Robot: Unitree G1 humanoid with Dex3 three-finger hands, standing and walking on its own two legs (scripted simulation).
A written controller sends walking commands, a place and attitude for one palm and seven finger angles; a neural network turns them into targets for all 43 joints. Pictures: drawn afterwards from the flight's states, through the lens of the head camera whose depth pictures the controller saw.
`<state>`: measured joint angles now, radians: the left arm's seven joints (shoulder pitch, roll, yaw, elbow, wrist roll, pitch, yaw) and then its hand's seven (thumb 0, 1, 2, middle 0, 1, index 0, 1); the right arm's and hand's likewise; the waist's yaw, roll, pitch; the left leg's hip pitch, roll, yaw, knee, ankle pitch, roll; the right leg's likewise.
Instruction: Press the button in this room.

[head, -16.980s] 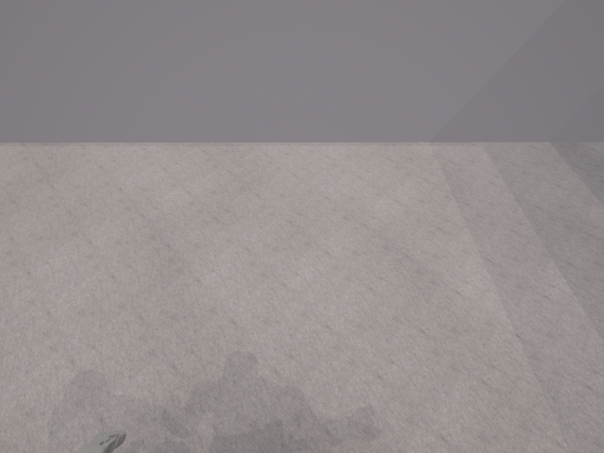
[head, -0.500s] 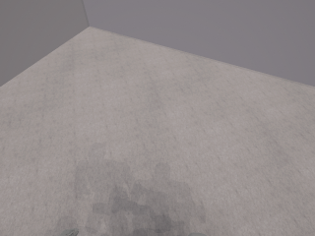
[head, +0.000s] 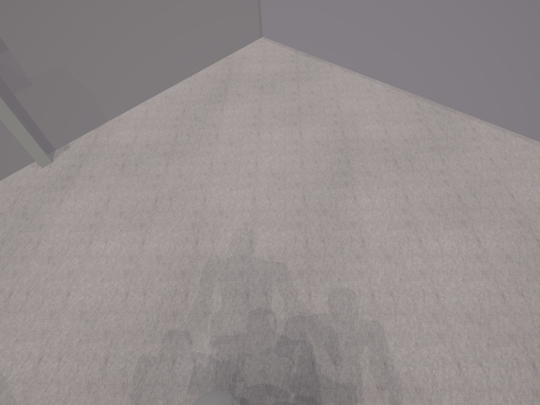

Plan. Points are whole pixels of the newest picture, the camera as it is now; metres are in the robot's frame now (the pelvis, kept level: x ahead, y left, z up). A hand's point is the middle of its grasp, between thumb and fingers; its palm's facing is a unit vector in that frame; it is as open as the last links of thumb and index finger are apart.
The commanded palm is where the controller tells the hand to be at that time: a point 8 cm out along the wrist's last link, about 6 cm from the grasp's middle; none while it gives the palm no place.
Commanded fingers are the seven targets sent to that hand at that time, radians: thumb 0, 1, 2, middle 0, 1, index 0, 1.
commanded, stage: turn or walk to find it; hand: left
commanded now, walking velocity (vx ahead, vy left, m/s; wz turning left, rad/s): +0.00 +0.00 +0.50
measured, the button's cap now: out of the picture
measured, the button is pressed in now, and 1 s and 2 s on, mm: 0 0 0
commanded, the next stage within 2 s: none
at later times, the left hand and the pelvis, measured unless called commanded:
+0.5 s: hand out of the picture +0.03 +0.25 -0.16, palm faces +0.23 -0.94 -0.26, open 7.4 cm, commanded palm none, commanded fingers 0.00 0.90 0.90 -0.20 -0.30 -0.20 -0.30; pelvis -0.02 +0.03 +0.00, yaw +13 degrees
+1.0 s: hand out of the picture -0.11 +0.16 -0.15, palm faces +0.53 -0.80 -0.27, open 7.4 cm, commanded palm none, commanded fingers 0.00 0.90 0.90 -0.20 -0.30 -0.20 -0.30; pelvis -0.02 -0.01 +0.01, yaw +30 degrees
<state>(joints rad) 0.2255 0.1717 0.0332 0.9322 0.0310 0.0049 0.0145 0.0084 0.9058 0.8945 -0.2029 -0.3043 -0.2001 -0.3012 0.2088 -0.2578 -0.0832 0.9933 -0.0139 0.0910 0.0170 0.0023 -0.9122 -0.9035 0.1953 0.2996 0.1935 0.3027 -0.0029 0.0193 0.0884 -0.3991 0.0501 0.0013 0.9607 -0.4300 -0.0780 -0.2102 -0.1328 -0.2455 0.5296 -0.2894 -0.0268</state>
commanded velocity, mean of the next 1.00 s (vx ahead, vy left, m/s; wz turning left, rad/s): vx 0.11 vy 0.00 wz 0.50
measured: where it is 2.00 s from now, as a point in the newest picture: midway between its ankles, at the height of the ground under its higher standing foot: (200, 397)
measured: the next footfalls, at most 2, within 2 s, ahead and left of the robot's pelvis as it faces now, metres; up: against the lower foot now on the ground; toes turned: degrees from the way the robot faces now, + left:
left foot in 0.14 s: +0.02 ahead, +0.15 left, +0.00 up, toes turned +9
right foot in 0.60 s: +0.05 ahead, -0.09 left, +0.00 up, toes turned +13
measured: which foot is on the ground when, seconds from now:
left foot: up 0.00-0.12, down 0.14-0.60, up 0.62-1.00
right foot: down 0.00-0.14, up 0.16-0.58, down 0.60-1.00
